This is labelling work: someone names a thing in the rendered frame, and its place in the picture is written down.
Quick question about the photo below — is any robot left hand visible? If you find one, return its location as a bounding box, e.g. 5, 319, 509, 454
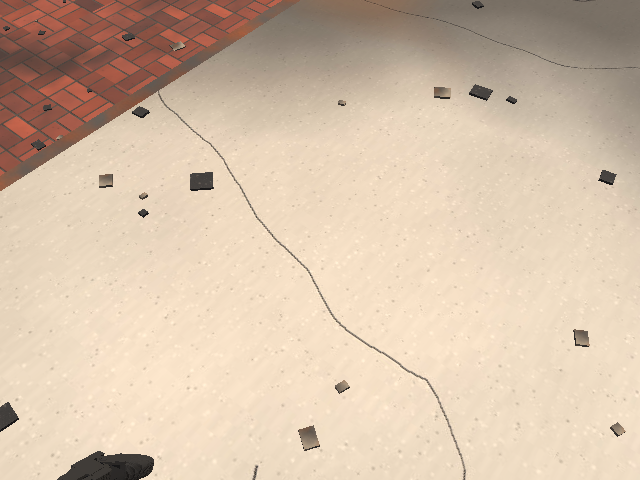
57, 451, 154, 480

